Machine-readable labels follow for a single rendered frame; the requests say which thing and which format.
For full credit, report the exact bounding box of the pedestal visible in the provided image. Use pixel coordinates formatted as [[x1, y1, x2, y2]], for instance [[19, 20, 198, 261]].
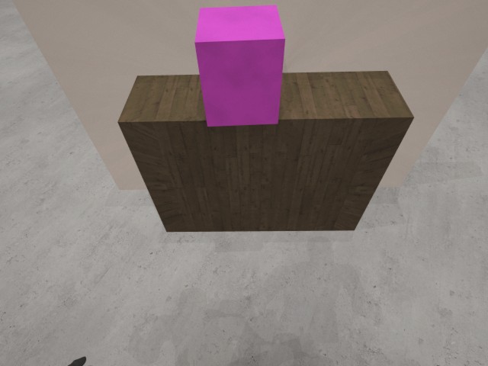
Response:
[[118, 71, 414, 232]]

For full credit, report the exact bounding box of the carton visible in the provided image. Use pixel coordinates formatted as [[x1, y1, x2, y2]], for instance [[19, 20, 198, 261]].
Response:
[[194, 5, 285, 127]]

